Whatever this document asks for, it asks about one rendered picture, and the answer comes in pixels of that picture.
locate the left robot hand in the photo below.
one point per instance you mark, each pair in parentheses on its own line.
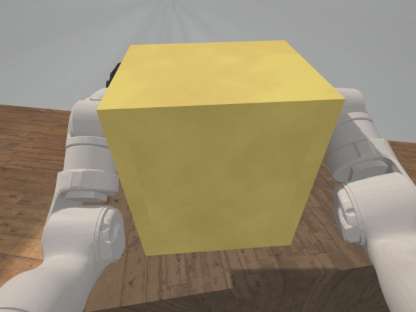
(112,75)

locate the carton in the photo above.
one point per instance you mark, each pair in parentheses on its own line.
(217,145)

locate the right robot forearm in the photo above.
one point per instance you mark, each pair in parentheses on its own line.
(356,150)

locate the robot right upper arm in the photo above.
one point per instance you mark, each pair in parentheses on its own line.
(379,213)

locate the pedestal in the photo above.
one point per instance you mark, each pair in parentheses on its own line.
(318,272)

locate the left robot forearm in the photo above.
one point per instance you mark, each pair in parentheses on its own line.
(89,172)

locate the robot left upper arm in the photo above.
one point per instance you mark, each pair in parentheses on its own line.
(79,242)

